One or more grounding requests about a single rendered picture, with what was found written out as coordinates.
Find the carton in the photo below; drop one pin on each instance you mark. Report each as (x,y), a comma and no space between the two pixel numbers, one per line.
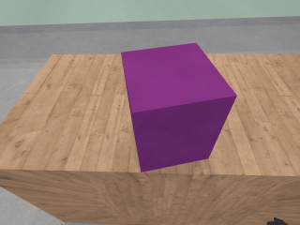
(178,103)

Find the pedestal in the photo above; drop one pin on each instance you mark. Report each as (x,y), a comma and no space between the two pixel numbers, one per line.
(68,147)

